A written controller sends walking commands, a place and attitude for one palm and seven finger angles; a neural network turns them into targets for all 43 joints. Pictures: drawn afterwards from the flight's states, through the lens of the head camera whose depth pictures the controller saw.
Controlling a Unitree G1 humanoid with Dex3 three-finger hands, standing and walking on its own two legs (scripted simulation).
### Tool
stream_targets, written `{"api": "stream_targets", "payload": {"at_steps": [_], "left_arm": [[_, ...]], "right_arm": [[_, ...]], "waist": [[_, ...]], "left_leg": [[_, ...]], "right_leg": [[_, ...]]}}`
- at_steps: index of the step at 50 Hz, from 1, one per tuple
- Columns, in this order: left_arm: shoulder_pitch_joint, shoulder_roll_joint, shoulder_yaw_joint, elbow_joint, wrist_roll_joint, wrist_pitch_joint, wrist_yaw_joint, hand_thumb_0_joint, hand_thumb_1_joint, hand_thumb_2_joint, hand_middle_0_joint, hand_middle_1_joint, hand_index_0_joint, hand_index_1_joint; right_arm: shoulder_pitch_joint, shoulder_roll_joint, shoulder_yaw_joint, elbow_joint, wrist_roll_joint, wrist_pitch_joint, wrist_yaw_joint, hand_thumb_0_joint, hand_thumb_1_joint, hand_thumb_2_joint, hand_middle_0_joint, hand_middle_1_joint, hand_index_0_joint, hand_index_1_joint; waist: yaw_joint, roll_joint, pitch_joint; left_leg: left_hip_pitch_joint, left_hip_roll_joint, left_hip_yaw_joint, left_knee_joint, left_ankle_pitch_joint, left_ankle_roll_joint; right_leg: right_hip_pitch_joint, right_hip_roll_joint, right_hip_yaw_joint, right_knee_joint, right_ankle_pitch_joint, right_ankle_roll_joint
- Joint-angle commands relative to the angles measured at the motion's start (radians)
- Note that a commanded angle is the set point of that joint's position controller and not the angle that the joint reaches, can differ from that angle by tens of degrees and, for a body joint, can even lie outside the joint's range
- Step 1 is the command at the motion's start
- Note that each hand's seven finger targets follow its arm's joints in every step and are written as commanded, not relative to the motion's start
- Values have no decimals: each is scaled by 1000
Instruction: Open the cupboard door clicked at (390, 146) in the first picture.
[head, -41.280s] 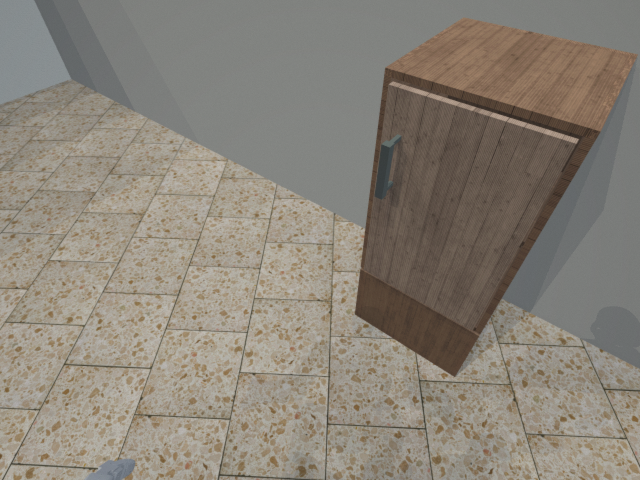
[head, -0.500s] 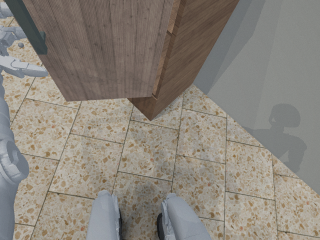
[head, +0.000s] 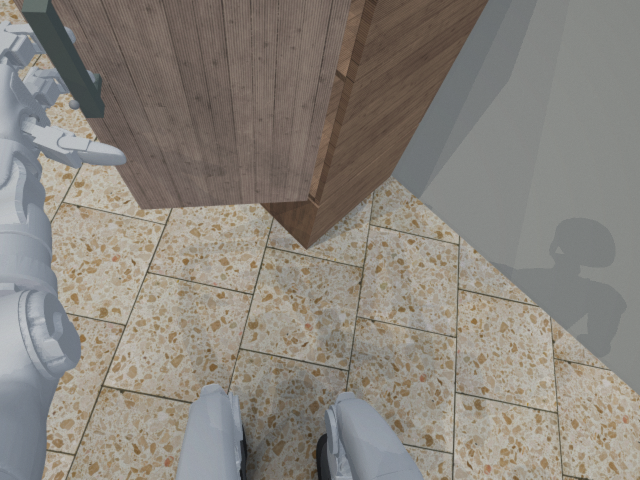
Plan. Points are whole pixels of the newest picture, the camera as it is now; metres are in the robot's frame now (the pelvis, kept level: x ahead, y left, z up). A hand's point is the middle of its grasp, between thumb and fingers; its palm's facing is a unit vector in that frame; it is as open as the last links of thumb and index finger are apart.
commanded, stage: slide the fingers in behind the handle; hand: left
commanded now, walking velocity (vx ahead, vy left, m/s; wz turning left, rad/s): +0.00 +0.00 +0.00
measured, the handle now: (72, 52) +0.59 +0.25 +0.08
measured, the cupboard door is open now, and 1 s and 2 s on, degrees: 53 53 73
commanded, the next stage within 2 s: close the thumb around the handle in 0.56 s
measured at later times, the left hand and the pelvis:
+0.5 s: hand (92, 100) +0.53 +0.22 +0.08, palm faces +0.07 -1.00 -0.02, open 14.1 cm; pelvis +0.00 +0.00 +0.00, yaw +0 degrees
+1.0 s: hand (94, 97) +0.53 +0.22 +0.08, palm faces +0.07 -1.00 -0.01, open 10.8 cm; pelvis +0.00 +0.00 +0.00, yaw +0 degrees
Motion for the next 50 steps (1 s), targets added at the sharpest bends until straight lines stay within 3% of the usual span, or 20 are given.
{"api": "stream_targets", "payload": {"at_steps": [1,4,7,10,11,13,14,16,19,21,23,26,30,33,37,38,42,45,49,50], "left_arm": [[-469,187,-30,-248,-21,-81,-6,0,-500,300,-300,-1200,-300,-1200],[-475,177,-41,-232,-11,-80,8,0,-500,300,-300,-1200,-300,-1200],[-472,118,-76,-211,-11,-79,22,0,-500,300,-300,-1200,-300,-1200],[-475,156,-43,-191,-4,-75,42,0,-500,300,-300,-1200,-300,-1200],[-469,195,-8,-195,-2,-82,49,0,-500,300,-300,-1200,-300,-1200],[-436,208,7,-203,7,-91,59,0,-500,300,-300,-1200,-300,-1200],[-435,177,-23,-218,13,-97,58,0,-500,300,-300,-1200,-300,-1200],[-412,176,-13,-211,10,-107,57,0,-500,300,-300,-1200,-300,-1200],[-444,182,-23,-187,8,-100,53,0,-500,300,-300,-1200,-300,-1200],[-436,186,-12,-202,1,-108,46,0,-500,300,-300,-1200,-300,-1200],[-441,172,-31,-174,5,-100,41,0,-500,300,-300,-1200,-300,-1200],[-464,173,-30,-192,2,-105,40,0,-500,300,-300,-1200,-300,-1200],[-451,155,-40,-179,5,-99,45,0,-500,300,-300,-1200,-300,-1200],[-501,154,-55,-173,10,-92,50,0,-500,300,-300,-1200,-300,-1200],[-482,167,-45,-164,17,-90,53,0,-276,396,-316,-1224,-316,-1224],[-495,144,-63,-165,15,-88,52,0,-220,420,-320,-1230,-320,-1230],[-486,202,-18,-204,15,-96,50,0,4,516,-336,-1254,-336,-1254],[-442,182,-27,-196,4,-88,40,0,172,588,-348,-1272,-348,-1272],[-455,217,-7,-195,4,-84,41,0,396,684,-364,-1296,-364,-1296],[-445,187,-27,-195,3,-82,38,0,452,708,-368,-1302,-368,-1302]], "right_arm": [[201,-195,-71,-27,-8,-16,-8,0,-900,-900,200,300,200,300],[200,-197,-73,-18,-11,-13,-8,0,-900,-900,200,300,200,300],[199,-192,-74,-21,-14,-15,-3,0,-900,-900,200,300,200,300],[203,-196,-72,-23,-17,-12,-2,0,-900,-900,200,300,200,300],[209,-199,-72,-24,-20,-12,-2,0,-900,-900,200,300,200,300],[206,-196,-72,-34,-21,-8,1,0,-900,-900,200,300,200,300],[199,-190,-72,-37,-21,-8,5,0,-900,-900,200,300,200,300],[203,-190,-73,-39,-22,-6,8,0,-900,-900,200,300,200,300],[196,-193,-70,-38,-17,-2,5,0,-900,-900,200,300,200,300],[202,-193,-72,-43,-18,-3,5,0,-900,-900,200,300,200,300],[199,-193,-70,-39,-14,1,3,0,-900,-900,200,300,200,300],[206,-193,-71,-36,-18,-2,1,0,-900,-900,200,300,200,300],[204,-193,-73,-32,-18,1,1,0,-900,-900,200,300,200,300],[207,-195,-72,-26,-18,0,-1,0,-900,-900,200,300,200,300],[210,-196,-71,-30,-19,1,-2,0,-900,-900,200,300,200,300],[207,-194,-71,-29,-19,0,-1,0,-900,-900,200,300,200,300],[211,-198,-73,-30,-21,0,-2,0,-900,-900,200,300,200,300],[203,-193,-70,-37,-15,2,1,0,-900,-900,200,300,200,300],[207,-194,-68,-33,-15,2,-1,0,-900,-900,200,300,200,300],[202,-191,-70,-36,-13,2,0,0,-900,-900,200,300,200,300]], "waist": [[-23,226,-549],[-26,213,-542],[-34,201,-523],[-32,176,-510],[-20,179,-526],[-4,186,-549],[-7,201,-551],[-5,182,-541],[-28,159,-493],[-13,173,-528],[-29,146,-506],[-24,191,-512],[-26,177,-519],[-46,171,-504],[-33,181,-522],[-42,183,-514],[-24,200,-579],[-17,186,-551],[-19,175,-540],[-23,179,-532]], "left_leg": [[687,-37,-56,-109,369,32],[687,-36,-62,-114,358,29],[689,-39,-65,-121,353,29],[652,-41,-60,-121,325,33],[654,-42,-59,-119,342,33],[661,-44,-52,-120,376,30],[666,-45,-47,-117,376,31],[669,-44,-53,-120,383,30],[613,-43,-42,-120,328,36],[632,-47,-45,-121,349,34],[614,-44,-46,-117,333,35],[643,-44,-52,-123,335,33],[651,-42,-54,-119,338,30],[632,-41,-55,-113,319,35],[639,-43,-56,-115,332,33],[640,-43,-57,-113,327,34],[658,-42,-52,-105,366,33],[637,-46,-42,-110,364,35],[613,-45,-39,-106,360,37],[614,-46,-35,-107,358,37]], "right_leg": [[3,13,29,-184,328,-14],[-4,12,26,-187,315,-14],[-17,12,22,-190,310,-14],[-2,11,24,-192,295,-13],[12,12,27,-186,307,-15],[36,9,28,-183,336,-15],[32,10,31,-185,340,-14],[35,12,29,-184,343,-16],[40,12,35,-196,322,-8],[51,13,36,-188,335,-13],[38,12,34,-190,325,-8],[18,10,33,-188,312,-13],[5,9,28,-188,308,-11],[-8,9,31,-188,298,-8],[-2,8,31,-185,302,-12],[-13,9,29,-186,298,-11],[24,9,35,-179,334,-12],[52,12,37,-190,350,-10],[68,13,41,-187,360,-8],[62,13,42,-192,363,-7]]}}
